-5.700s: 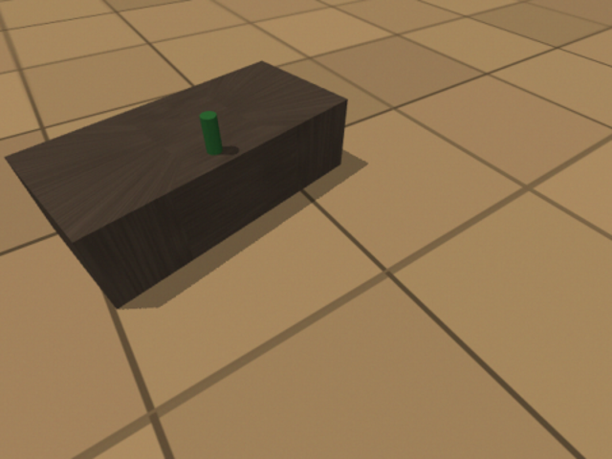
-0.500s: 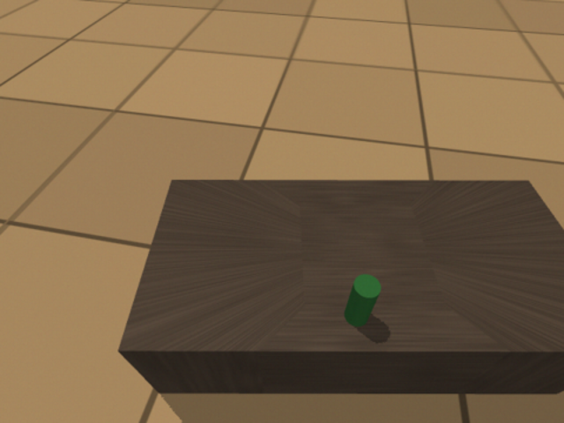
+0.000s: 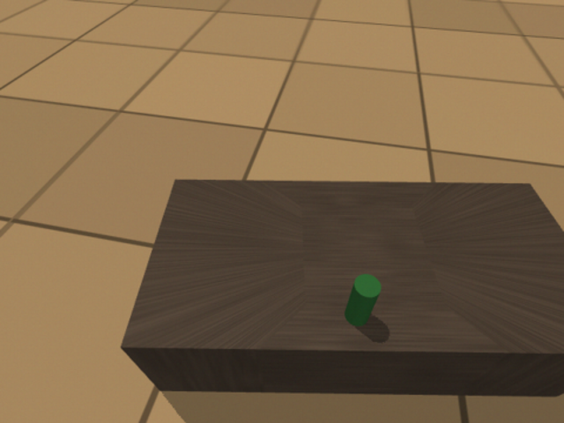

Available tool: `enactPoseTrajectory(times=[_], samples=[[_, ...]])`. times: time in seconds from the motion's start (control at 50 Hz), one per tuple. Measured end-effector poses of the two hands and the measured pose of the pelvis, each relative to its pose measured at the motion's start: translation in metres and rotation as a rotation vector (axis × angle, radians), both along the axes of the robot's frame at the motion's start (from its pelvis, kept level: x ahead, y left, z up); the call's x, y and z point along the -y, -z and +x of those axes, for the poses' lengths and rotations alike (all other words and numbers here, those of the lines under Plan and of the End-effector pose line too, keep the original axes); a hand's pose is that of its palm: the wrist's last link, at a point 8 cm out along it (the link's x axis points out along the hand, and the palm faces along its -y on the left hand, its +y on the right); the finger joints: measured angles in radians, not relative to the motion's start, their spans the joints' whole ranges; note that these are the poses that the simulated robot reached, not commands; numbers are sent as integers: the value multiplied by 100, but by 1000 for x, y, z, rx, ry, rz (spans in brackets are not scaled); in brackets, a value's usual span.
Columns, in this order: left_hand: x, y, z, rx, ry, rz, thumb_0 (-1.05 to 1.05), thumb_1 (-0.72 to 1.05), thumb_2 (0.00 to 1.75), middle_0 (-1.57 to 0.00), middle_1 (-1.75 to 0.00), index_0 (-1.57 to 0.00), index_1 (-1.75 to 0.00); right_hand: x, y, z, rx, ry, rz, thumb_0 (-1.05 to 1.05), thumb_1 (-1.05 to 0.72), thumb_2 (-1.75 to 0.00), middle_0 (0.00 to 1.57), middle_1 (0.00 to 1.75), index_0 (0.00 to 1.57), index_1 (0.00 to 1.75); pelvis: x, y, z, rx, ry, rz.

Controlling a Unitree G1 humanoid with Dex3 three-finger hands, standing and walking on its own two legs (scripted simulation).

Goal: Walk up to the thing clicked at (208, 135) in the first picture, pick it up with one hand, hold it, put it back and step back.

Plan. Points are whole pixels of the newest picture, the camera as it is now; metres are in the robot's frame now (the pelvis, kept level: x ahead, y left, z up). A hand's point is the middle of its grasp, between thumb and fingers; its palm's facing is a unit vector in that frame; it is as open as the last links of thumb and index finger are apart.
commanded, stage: stand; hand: right
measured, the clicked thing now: (361, 301) +0.47 -0.20 -0.32
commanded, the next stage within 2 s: go down in 1.78 s
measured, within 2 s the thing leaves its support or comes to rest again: neither
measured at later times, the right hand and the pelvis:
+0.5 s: hand out of the picture +0.06 -0.26 -0.16, palm faces -0.02 +0.95 -0.33, open 7.4 cm; pelvis +0.00 -0.01 +0.00, yaw +1 degrees
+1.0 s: hand out of the picture +0.07 -0.26 -0.16, palm faces -0.03 +0.94 -0.33, open 7.4 cm; pelvis +0.00 -0.01 +0.00, yaw +1 degrees
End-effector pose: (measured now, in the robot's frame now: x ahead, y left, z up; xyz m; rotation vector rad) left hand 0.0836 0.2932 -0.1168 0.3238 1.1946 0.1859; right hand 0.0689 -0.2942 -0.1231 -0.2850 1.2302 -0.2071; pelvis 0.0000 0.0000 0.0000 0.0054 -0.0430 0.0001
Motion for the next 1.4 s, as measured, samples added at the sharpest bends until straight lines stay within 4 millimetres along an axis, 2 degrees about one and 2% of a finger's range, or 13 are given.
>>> enactPoseTrajectory(times=[0.2,0.38,0.6,0.88,1.4], samples=[[0,0,-19,-24,-19,7,0,90,89,-20,-30,-20,-30,4,1,-5,-11,-13,3,0,-90,-90,21,30,20,30,4,0,-4,1,-6,0],[3,1,-25,-36,-21,8,0,90,89,-20,-30,-20,-30,8,3,-12,-30,-14,3,0,-90,-90,21,30,20,30,7,0,-5,-2,-9,0],[5,2,-18,-28,-15,4,0,90,89,-20,-30,-20,-30,11,3,-15,-46,-12,-5,0,-90,-90,21,30,20,29,8,1,-1,-5,-12,-2],[5,-1,-5,-2,-8,5,0,90,89,-20,-30,-20,-30,10,2,-4,-22,-23,-7,0,-90,-90,21,30,20,30,8,1,3,-5,-14,-3],[4,1,-14,-32,-27,7,0,90,89,-20,-30,-20,-30,11,1,0,-29,-31,-11,0,-90,-90,21,30,20,30,9,1,6,-7,-16,-4]])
